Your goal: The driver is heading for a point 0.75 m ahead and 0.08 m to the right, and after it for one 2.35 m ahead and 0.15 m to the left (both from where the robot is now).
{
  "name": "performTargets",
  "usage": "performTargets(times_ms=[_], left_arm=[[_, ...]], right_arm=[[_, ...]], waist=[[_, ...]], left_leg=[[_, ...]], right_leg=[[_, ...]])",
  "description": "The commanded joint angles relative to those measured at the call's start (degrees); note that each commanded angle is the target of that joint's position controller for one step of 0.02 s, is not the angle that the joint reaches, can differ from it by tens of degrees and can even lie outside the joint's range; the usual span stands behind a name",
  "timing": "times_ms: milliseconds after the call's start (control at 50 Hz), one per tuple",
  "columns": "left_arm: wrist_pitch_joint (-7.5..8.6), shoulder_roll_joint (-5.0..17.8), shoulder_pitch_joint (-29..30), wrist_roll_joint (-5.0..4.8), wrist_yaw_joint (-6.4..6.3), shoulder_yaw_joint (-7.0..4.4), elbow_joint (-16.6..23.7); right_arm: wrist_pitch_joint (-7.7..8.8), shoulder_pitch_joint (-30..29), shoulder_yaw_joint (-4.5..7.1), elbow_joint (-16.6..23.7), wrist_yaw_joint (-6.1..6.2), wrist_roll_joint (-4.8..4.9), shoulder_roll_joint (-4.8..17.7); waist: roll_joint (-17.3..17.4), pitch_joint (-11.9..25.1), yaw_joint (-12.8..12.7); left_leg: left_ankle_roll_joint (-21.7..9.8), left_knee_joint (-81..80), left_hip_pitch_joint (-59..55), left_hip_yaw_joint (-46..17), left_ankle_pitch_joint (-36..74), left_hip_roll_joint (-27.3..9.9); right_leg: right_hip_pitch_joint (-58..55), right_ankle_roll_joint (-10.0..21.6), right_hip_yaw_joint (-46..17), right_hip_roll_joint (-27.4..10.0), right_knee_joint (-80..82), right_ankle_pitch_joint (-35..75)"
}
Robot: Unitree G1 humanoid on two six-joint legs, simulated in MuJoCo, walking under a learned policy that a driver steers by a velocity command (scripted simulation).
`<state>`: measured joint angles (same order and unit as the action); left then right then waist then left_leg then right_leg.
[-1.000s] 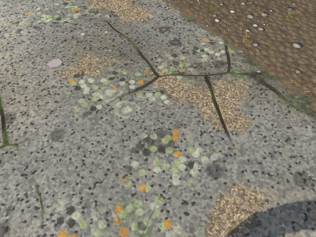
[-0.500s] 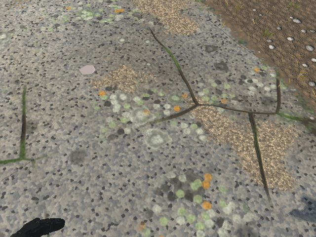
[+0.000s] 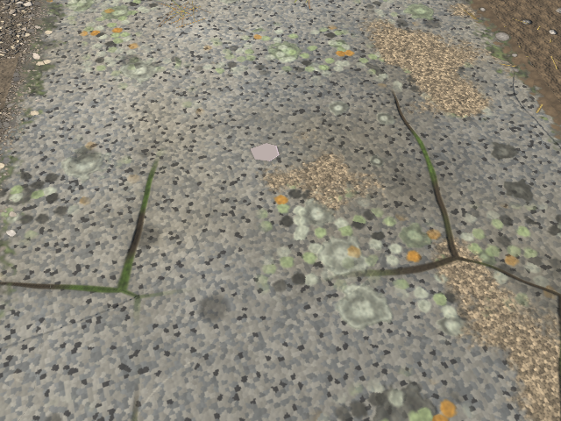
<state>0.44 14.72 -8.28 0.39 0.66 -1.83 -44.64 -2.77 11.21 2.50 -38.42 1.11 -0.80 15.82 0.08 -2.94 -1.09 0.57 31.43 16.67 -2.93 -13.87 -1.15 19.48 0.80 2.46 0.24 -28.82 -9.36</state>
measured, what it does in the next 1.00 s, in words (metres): walks ahead: left foot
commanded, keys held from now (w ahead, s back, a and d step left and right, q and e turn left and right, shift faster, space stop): no key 0.22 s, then w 0.78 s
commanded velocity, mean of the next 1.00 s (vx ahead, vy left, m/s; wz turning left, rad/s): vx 0.29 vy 0.00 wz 0.03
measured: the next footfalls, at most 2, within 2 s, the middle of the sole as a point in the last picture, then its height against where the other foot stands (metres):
left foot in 0.88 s outside the picture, level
right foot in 1.44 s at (330, 309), level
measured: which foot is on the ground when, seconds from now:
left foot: down 0.00-0.44, up 0.46-0.86, down 0.88-1.00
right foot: down 0.00-0.88, up 0.90-1.00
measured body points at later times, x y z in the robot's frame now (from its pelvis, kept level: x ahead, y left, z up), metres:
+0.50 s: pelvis +0.09 -0.01 +0.00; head +0.10 -0.02 +0.45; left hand +0.17 +0.27 -0.12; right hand +0.18 -0.28 -0.13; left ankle +0.02 +0.12 -0.70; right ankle +0.07 -0.11 -0.73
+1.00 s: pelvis +0.34 +0.05 +0.00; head +0.37 +0.06 +0.45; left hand +0.36 +0.33 -0.14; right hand +0.51 -0.21 -0.09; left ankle +0.41 +0.14 -0.73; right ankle +0.19 -0.09 -0.64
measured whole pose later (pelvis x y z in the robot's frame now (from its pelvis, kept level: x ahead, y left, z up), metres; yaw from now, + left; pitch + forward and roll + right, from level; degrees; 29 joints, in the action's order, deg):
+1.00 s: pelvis +0.34 +0.05 +0.00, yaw +0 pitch +1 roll +0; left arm 4.5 16.6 -19.7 -1.6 0.3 -2.1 -52.6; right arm 4.6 8.6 2.8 -39.8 -1.7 0.4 15.2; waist -1.0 -2.5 -2.0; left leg -3.3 30.2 22.4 3.2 -8.7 2.0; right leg 17.2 2.2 -2.7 -1.7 -66.3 -23.2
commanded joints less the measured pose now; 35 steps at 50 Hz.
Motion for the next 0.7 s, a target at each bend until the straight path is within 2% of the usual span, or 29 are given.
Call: performTargets(times_ms=[20,40,60,100,140,220,240,280,320,360,400,420,440,460,480,500,520,540,580,620,680,700], left_arm=[[1.22,2.2,-1.1,0.9,0.36,-0.06,3.3],[1.05,4.7,1.3,1.46,0.09,-0.4,2.7],[1.01,5.2,2.1,1.43,0.1,-0.63,2.4],[0.73,6.5,0.8,1.18,-0.22,-0.95,1.0],[0.98,5.9,0.5,0.76,-0.09,-0.8,0.1],[1.2,5.4,0.3,0.47,-0.25,-0.67,-1.8],[1.09,5.2,-0.3,0.42,-0.36,-0.58,-2.6],[0.96,5.3,-0.3,-0.15,-0.56,-0.77,-3.3],[1.75,5.1,1.7,-0.71,-0.41,-0.89,-2.5],[3.33,5.1,2.4,-1.45,0.13,-0.99,-1.8],[4.8,5.3,-1.9,-1.9,0.96,-1.23,-3.6],[5.15,6.0,-6.7,-1.93,1.2,-1.66,-5.8],[5.37,8.9,-11.0,-1.67,1.23,-2.5,-7.7],[5.42,13.9,-16.0,-1.64,1.22,-3.93,-9.2],[5.56,14.3,-19.3,-0.83,1.27,-3.99,-8.9],[5.83,11.9,-17.7,-0.63,1.0,-3.24,-8.3],[5.89,10.6,-15.8,-0.74,0.69,-2.93,-7.4],[5.75,9.6,-14.4,-0.89,0.5,-2.53,-6.9],[5.01,6.7,-13.0,-0.61,0.34,-1.35,-6.7],[4.33,7.1,-13.4,-0.73,-0.03,-1.25,-6.8],[3.86,9.6,-13.5,-0.69,-0.92,-1.6,-6.6],[3.83,10.3,-14.1,-0.79,-1.08,-1.72,-6.8]], right_arm=[[0.65,0.1,1.74,2.6,0.06,-1.1,8.7],[1.24,-2.7,0.88,4.0,-0.42,-1.1,5.1],[1.75,-2.3,0.49,3.3,-0.6,-1.58,4.0],[2.55,-1.4,0.75,2.8,-0.67,-1.05,5.3],[2.88,0.8,0.69,2.1,-0.39,-0.53,5.3],[2.79,1.3,0.55,2.0,-0.06,-0.35,4.6],[2.66,2.2,0.62,1.6,0.02,-0.24,4.5],[2.22,3.5,1.35,1.3,0.07,0.3,6.3],[2.37,5.8,1.96,1.0,0.07,0.84,8.2],[3.31,6.7,2.25,0.1,0.19,1.53,8.8],[4.04,4.0,1.99,0.3,0.14,1.82,7.5],[4.19,1.3,1.75,1.0,0.04,1.82,6.5],[4.56,-2.3,1.07,3.0,0.01,1.69,3.9],[5.57,-2.9,0.67,4.9,0.14,1.49,1.7],[6.59,-3.1,1.36,5.4,0.51,2.06,4.7],[7.39,-1.4,2.0,4.6,0.31,2.93,6.2],[7.86,-0.7,1.86,3.8,-0.09,3.08,5.5],[8.08,-1.5,1.83,3.7,-0.45,2.66,5.0],[7.92,-2.6,2.03,3.7,-1.3,1.87,4.3],[7.56,-3.9,1.55,4.2,-2.1,1.69,2.6],[7.73,-9.5,0.36,6.0,-2.68,1.83,0.2],[7.86,-11.0,0.25,6.4,-2.89,2.0,0.3]], waist=[[12.3,7.2,-2.8],[9.6,4.4,-1.1],[8.8,3.4,-0.8],[6.3,1.5,-0.4],[3.6,2.0,0.1],[1.3,3.6,0.4],[1.4,4.9,0.6],[3.5,2.8,1.3],[7.6,-1.3,2.7],[9.6,-3.9,2.4],[9.3,-2.6,-0.6],[7.7,-1.0,-3.0],[1.7,-0.9,-4.7],[-11.9,0.6,-4.9],[-15.5,1.4,-7.1],[-9.2,0.9,-5.3],[-6.0,1.1,-4.0],[-4.2,0.3,-3.5],[-4.8,-0.3,-2.4],[-5.3,-0.6,-2.5],[-4.4,-1.7,-3.6],[-4.8,-2.0,-4.1]], left_leg=[[-8.1,-11.5,-1.7,-11.4,-2.3,-10.6],[-6.8,-13.0,2.1,-9.5,-10.2,-7.3],[-4.8,-12.7,2.9,-8.0,-12.6,-5.7],[-2.9,-11.0,2.7,-6.2,-8.4,-4.0],[-2.7,-8.6,0.1,-5.1,-2.6,-3.4],[-3.1,-6.6,-2.2,-4.2,4.1,-2.8],[-3.4,-7.1,-2.9,-3.9,0.0,-2.4],[-5.7,-9.8,-1.8,-6.4,-15.2,-3.1],[-9.8,-15.8,-2.1,-15.5,-27.2,-8.6],[-12.6,-17.6,-3.2,-21.8,-26.4,-13.0],[-11.4,-15.0,-2.2,-18.8,-19.0,-11.9],[-9.4,-11.9,1.7,-14.8,-14.6,-9.3],[-5.9,-3.4,6.6,-7.0,-9.9,-4.0],[-1.5,12.9,16.9,2.8,-8.3,3.7],[-0.2,26.5,27.5,0.0,-18.8,4.4],[-1.1,33.8,31.8,-2.9,-18.5,1.8],[-2.1,35.9,34.2,-2.8,-13.7,-0.2],[-2.7,35.2,35.7,-2.1,-9.2,-2.1],[-2.4,30.7,31.8,-0.5,-2.8,-4.3],[-1.1,24.5,28.9,2.2,1.1,-4.0],[0.0,11.2,22.6,4.4,9.3,-2.6],[0.2,7.5,20.2,5.0,11.8,-2.0]], right_leg=[[-2.9,-1.1,-1.5,-2.0,2.7,-10.3],[-6.2,-2.4,-2.2,-2.0,2.1,-5.6],[-7.0,-2.4,-2.1,-2.0,2.5,-3.2],[-6.4,-1.6,-2.9,-2.8,3.1,-1.8],[-5.6,-0.9,-3.3,-3.2,3.6,-0.8],[-6.5,-1.1,-3.3,-3.4,3.2,2.3],[-6.9,-1.1,-2.3,-2.6,2.4,-1.2],[-3.2,-0.8,1.0,0.2,-2.0,-12.2],[4.4,0.0,2.1,1.4,-8.5,-15.5],[7.9,2.4,-0.2,-0.5,-10.5,-14.9],[1.7,4.8,-1.1,-1.3,-4.6,-12.6],[-6.6,5.4,-2.2,-1.5,-0.7,-9.5],[-11.4,6.9,-9.0,-5.3,4.2,-12.8],[-21.4,11.7,-25.2,-13.2,11.0,-15.4],[-27.9,17.3,-40.2,-21.5,16.3,-11.7],[-29.7,17.2,-38.5,-22.0,15.1,-8.8],[-30.5,15.7,-34.1,-20.4,14.5,-7.9],[-29.7,14.3,-29.7,-19.1,15.2,-5.6],[-25.3,11.5,-21.3,-15.5,17.4,1.9],[-22.5,10.9,-15.3,-13.1,19.2,7.6],[-17.1,10.0,-9.4,-10.8,20.8,10.8],[-15.8,9.8,-8.4,-10.7,21.3,10.3]])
